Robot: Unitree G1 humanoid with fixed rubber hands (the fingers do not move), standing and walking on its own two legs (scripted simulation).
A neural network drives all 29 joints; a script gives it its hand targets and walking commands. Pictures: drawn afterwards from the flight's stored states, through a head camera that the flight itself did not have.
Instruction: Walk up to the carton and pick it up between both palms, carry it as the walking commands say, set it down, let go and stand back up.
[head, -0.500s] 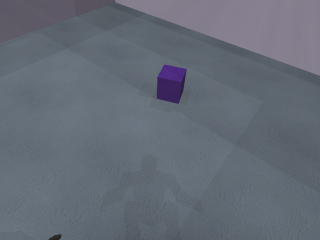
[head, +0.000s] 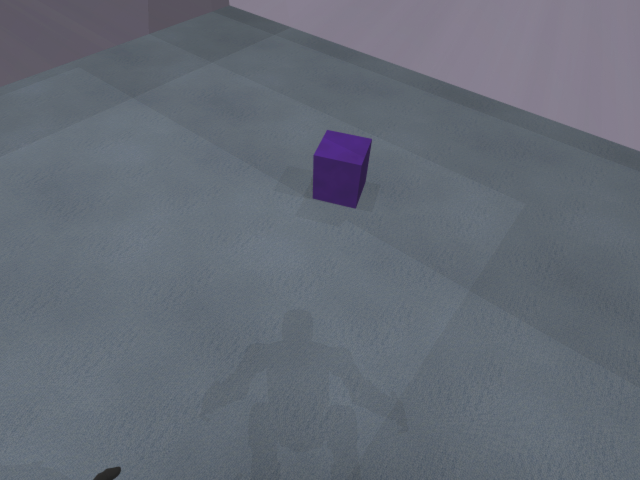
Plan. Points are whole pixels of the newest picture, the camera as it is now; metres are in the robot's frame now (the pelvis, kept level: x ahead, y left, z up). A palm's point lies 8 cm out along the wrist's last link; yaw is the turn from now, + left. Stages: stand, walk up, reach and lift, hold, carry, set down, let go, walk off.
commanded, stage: stand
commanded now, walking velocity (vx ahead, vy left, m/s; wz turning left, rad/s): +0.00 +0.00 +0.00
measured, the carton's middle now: (341, 169) +1.47 -0.08 -0.66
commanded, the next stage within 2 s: walk up in 0.06 s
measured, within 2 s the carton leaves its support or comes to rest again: neither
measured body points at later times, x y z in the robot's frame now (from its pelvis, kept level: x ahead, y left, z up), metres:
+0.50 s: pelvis +0.04 -0.03 -0.01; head +0.04 -0.05 +0.44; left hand +0.16 +0.29 -0.11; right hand +0.06 -0.37 -0.14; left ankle +0.00 +0.12 -0.75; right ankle +0.11 -0.15 -0.74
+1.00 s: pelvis +0.24 -0.04 -0.02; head +0.25 -0.03 +0.43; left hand +0.24 +0.29 -0.14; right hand +0.37 -0.36 -0.12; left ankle +0.36 +0.07 -0.75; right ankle +0.12 -0.16 -0.75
